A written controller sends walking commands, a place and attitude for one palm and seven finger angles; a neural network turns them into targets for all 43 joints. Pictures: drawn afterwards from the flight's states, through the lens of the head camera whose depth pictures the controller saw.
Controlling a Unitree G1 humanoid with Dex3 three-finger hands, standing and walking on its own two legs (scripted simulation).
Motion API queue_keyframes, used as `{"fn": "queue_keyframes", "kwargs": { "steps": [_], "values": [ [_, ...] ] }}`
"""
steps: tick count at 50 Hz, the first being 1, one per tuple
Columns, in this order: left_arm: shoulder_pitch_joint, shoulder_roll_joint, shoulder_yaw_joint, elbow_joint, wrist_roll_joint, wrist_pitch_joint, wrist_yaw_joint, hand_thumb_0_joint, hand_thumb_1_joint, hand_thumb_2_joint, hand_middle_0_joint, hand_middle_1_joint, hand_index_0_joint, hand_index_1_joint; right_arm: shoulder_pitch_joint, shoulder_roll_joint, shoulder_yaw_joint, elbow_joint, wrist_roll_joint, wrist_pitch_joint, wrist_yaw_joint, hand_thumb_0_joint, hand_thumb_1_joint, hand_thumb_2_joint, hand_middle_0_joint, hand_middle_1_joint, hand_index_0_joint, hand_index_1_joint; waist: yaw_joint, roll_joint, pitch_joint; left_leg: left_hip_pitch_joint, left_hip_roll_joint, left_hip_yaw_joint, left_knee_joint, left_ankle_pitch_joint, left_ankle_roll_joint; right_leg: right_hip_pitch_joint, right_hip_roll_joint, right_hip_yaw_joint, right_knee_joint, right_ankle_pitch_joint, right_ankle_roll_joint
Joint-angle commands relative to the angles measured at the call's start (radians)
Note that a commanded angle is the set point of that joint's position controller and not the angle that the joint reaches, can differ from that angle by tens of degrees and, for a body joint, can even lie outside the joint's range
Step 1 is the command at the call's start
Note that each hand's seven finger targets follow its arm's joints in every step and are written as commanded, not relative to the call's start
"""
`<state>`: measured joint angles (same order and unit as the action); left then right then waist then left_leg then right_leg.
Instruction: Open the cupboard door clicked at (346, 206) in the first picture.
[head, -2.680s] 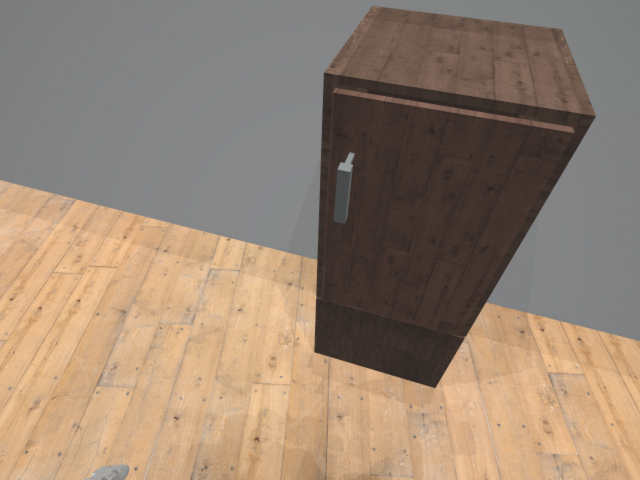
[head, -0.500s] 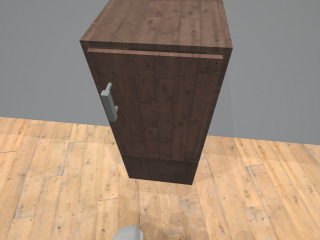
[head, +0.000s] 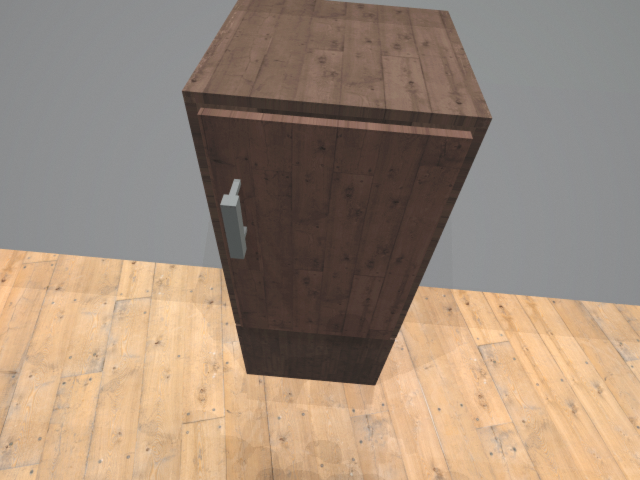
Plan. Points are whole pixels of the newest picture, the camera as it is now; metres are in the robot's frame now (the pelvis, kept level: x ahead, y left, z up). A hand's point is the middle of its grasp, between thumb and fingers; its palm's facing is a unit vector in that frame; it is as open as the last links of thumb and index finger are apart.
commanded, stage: come to a stop and stand still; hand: left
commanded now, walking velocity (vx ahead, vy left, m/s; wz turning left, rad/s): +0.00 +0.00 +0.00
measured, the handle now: (237, 219) +0.48 +0.18 +0.01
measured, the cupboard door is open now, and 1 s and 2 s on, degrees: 0 0 0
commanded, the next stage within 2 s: look again from close up in 0.52 s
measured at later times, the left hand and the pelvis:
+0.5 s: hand out of the picture -0.04 +0.16 -0.18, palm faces +0.02 -0.98 -0.18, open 7.4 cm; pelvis -0.02 +0.00 +0.00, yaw +2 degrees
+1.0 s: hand out of the picture +0.02 +0.16 -0.17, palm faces +0.02 -0.98 -0.19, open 7.4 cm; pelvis +0.00 -0.02 +0.00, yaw +1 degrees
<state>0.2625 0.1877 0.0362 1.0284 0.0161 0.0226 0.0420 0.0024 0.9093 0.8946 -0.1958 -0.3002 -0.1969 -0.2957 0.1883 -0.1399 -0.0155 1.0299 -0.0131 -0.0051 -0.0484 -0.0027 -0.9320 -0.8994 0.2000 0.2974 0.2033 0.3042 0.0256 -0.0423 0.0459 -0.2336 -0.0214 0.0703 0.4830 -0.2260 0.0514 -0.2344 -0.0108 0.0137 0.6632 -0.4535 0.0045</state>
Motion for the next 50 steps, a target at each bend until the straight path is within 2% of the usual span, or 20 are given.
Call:
{"fn": "queue_keyframes", "kwargs": {
  "steps": [1,3,4,5,6,7,10,12,17,18,19,20,21,22,25,29,32,34,42,50],
  "values": [
    [0.123,0.030,0.000,0.007,0.009,-0.009,-0.009,0.000,0.900,0.900,-0.200,-0.300,-0.200,-0.300,0.012,-0.142,-0.027,-0.029,0.001,-0.004,0.007,0.000,-0.900,-0.900,0.200,0.300,0.200,0.300,0.019,0.092,-0.061,-0.024,0.196,-0.196,-0.166,0.131,0.061,0.110,-0.036,-0.011,-0.205,0.197,0.005],
    [0.088,0.060,-0.006,0.007,0.009,-0.018,-0.010,0.000,0.900,0.900,-0.200,-0.300,-0.200,-0.300,0.024,-0.126,-0.023,-0.018,0.007,-0.004,0.014,0.000,-0.900,-0.900,0.200,0.300,0.200,0.300,-0.005,0.039,-0.020,-0.035,0.139,-0.171,-0.172,-0.024,0.001,0.080,-0.082,0.063,-0.310,0.207,-0.010],
    [0.069,0.072,-0.007,0.006,0.007,-0.019,-0.011,0.000,0.900,0.900,-0.200,-0.300,-0.200,-0.300,0.035,-0.124,-0.021,-0.013,0.006,-0.004,0.018,0.000,-0.900,-0.900,0.200,0.300,0.200,0.300,-0.017,0.057,0.002,-0.020,0.126,-0.169,-0.190,-0.058,-0.013,0.043,-0.096,0.071,-0.324,0.190,-0.017],
    [0.061,0.082,-0.008,0.010,0.006,-0.017,-0.012,0.000,0.900,0.900,-0.200,-0.300,-0.200,-0.300,0.044,-0.129,-0.021,-0.004,0.004,-0.003,0.022,0.000,-0.900,-0.900,0.200,0.300,0.200,0.300,-0.022,0.094,0.013,-0.023,0.129,-0.185,-0.228,-0.137,-0.019,0.021,-0.091,0.060,-0.318,0.151,-0.014],
    [0.049,0.076,-0.008,0.014,0.008,-0.017,-0.013,0.000,0.900,0.900,-0.200,-0.300,-0.200,-0.300,0.048,-0.127,-0.023,0.006,0.001,0.000,0.021,0.000,-0.900,-0.900,0.200,0.300,0.200,0.300,-0.020,0.051,0.030,-0.032,0.135,-0.195,-0.231,-0.154,-0.017,0.019,-0.071,0.050,-0.315,0.155,-0.011],
    [0.052,0.066,-0.012,0.020,0.009,-0.017,-0.013,0.000,0.900,0.900,-0.200,-0.300,-0.200,-0.300,0.050,-0.133,-0.023,0.012,0.001,0.000,0.021,0.000,-0.900,-0.900,0.200,0.300,0.200,0.300,-0.019,0.045,0.050,-0.035,0.135,-0.190,-0.239,-0.167,-0.017,0.006,-0.072,0.048,-0.323,0.153,-0.010],
    [0.069,0.064,-0.017,0.038,0.007,-0.020,-0.012,0.000,0.900,0.900,-0.200,-0.300,-0.200,-0.300,0.084,-0.131,-0.017,0.031,0.002,-0.002,0.021,0.000,-0.900,-0.900,0.200,0.300,0.200,0.300,-0.021,0.043,0.058,-0.026,0.130,-0.184,-0.253,-0.155,-0.023,0.003,-0.077,0.048,-0.339,0.164,-0.007],
    [0.082,0.063,-0.018,0.046,0.006,-0.023,-0.010,0.000,0.900,0.900,-0.200,-0.300,-0.200,-0.300,0.099,-0.124,-0.014,0.044,0.003,-0.005,0.021,0.000,-0.900,-0.900,0.200,0.300,0.200,0.300,-0.019,0.059,0.041,-0.016,0.130,-0.178,-0.251,-0.134,-0.023,0.019,-0.080,0.043,-0.340,0.189,-0.007],
    [0.100,0.054,-0.021,0.062,0.002,-0.032,-0.008,0.000,0.900,0.900,-0.200,-0.300,-0.200,-0.300,0.131,-0.108,-0.011,0.066,0.004,-0.008,0.019,0.000,-0.900,-0.900,0.200,0.300,0.200,0.300,-0.025,0.045,0.015,0.023,0.123,-0.155,-0.217,-0.059,-0.028,0.014,-0.089,0.051,-0.358,0.204,-0.012],
    [0.143,0.070,-0.039,0.066,0.017,-0.057,0.030,0.000,0.900,0.900,-0.200,-0.300,-0.200,-0.300,0.053,-0.146,-0.001,-0.013,0.007,-0.023,0.033,0.000,-0.900,-0.900,0.200,0.300,0.200,0.300,0.002,0.042,0.109,-0.069,0.115,-0.096,-0.012,0.041,-0.056,-0.033,-0.114,0.050,-0.337,0.295,-0.026],
    [0.098,0.110,-0.030,0.019,0.006,-0.062,0.021,0.000,0.900,0.900,-0.200,-0.300,-0.200,-0.300,0.105,-0.095,0.002,-0.031,0.000,-0.011,0.043,0.000,-0.900,-0.900,0.200,0.300,0.200,0.300,-0.047,0.041,0.038,-0.026,0.074,-0.107,-0.022,-0.093,-0.053,-0.086,-0.140,0.106,-0.362,0.001,-0.056],
    [0.070,0.105,-0.025,0.007,0.007,-0.060,0.014,0.000,0.900,0.900,-0.200,-0.300,-0.200,-0.300,0.140,-0.102,-0.003,-0.015,-0.007,-0.012,0.042,0.000,-0.900,-0.900,0.200,0.300,0.200,0.300,-0.064,0.094,0.051,-0.026,0.076,-0.114,-0.032,-0.104,-0.040,-0.130,-0.123,0.091,-0.328,-0.061,-0.066],
    [0.083,0.102,-0.026,0.006,0.006,-0.065,0.011,0.000,0.900,0.900,-0.200,-0.300,-0.200,-0.300,0.176,-0.098,0.002,-0.013,-0.010,-0.018,0.042,0.000,-0.900,-0.900,0.200,0.300,0.200,0.300,-0.059,0.151,-0.016,-0.011,0.094,-0.128,-0.042,-0.076,-0.031,-0.089,-0.104,0.062,-0.290,0.011,-0.069],
    [0.094,0.093,-0.031,0.007,0.003,-0.062,0.007,0.000,0.900,0.900,-0.200,-0.300,-0.200,-0.300,0.172,-0.103,0.003,-0.021,-0.006,-0.016,0.041,0.000,-0.900,-0.900,0.200,0.300,0.200,0.300,-0.053,0.156,-0.028,-0.035,0.097,-0.144,-0.065,-0.111,-0.020,-0.056,-0.085,0.050,-0.275,0.017,-0.064],
    [0.114,0.063,-0.037,0.014,0.001,-0.056,0.001,0.000,0.900,0.900,-0.200,-0.300,-0.200,-0.300,0.160,-0.111,0.002,-0.037,-0.003,-0.014,0.036,0.000,-0.900,-0.900,0.200,0.300,0.200,0.300,-0.042,0.080,0.010,-0.082,0.100,-0.164,-0.094,-0.152,-0.007,-0.058,-0.069,0.049,-0.259,0.012,-0.063],
    [0.117,0.051,-0.041,0.019,0.000,-0.056,0.000,0.000,0.900,0.900,-0.200,-0.300,-0.200,-0.300,0.170,-0.113,0.005,-0.029,0.000,-0.019,0.035,0.000,-0.900,-0.900,0.200,0.300,0.200,0.300,-0.036,-0.008,0.054,-0.086,0.099,-0.161,-0.104,-0.103,-0.003,-0.064,-0.070,0.055,-0.262,0.056,-0.057],
    [0.122,0.056,-0.040,0.019,-0.001,-0.058,0.001,0.000,0.900,0.900,-0.200,-0.300,-0.200,-0.300,0.165,-0.110,0.009,-0.016,0.001,-0.025,0.034,0.000,-0.900,-0.900,0.200,0.300,0.200,0.300,-0.030,0.025,0.049,-0.055,0.101,-0.148,-0.104,-0.029,-0.002,-0.051,-0.075,0.058,-0.261,0.128,-0.054],
    [0.121,0.058,-0.039,0.020,-0.002,-0.058,0.002,0.000,0.900,0.900,-0.200,-0.300,-0.200,-0.300,0.163,-0.113,0.009,-0.003,0.002,-0.026,0.032,0.000,-0.900,-0.900,0.200,0.300,0.200,0.300,-0.030,0.009,0.051,-0.044,0.103,-0.142,-0.106,-0.013,-0.003,-0.047,-0.076,0.059,-0.266,0.143,-0.051],
    [0.101,0.083,-0.032,0.019,-0.002,-0.056,0.000,0.000,0.900,0.900,-0.200,-0.300,-0.200,-0.300,0.136,-0.127,0.010,0.017,0.003,-0.033,0.028,0.000,-0.900,-0.900,0.200,0.300,0.200,0.300,-0.024,0.049,0.009,0.005,0.108,-0.124,-0.104,0.087,-0.006,0.003,-0.082,0.059,-0.266,0.245,-0.043],
    [0.073,0.095,-0.028,0.024,-0.003,-0.054,-0.003,0.000,0.900,0.900,-0.200,-0.300,-0.200,-0.300,0.102,-0.135,0.010,0.032,0.002,-0.033,0.024,0.000,-0.900,-0.900,0.200,0.300,0.200,0.300,-0.022,0.048,-0.007,0.038,0.114,-0.112,-0.097,0.145,-0.014,0.031,-0.089,0.060,-0.279,0.319,-0.040]
  ]
}}
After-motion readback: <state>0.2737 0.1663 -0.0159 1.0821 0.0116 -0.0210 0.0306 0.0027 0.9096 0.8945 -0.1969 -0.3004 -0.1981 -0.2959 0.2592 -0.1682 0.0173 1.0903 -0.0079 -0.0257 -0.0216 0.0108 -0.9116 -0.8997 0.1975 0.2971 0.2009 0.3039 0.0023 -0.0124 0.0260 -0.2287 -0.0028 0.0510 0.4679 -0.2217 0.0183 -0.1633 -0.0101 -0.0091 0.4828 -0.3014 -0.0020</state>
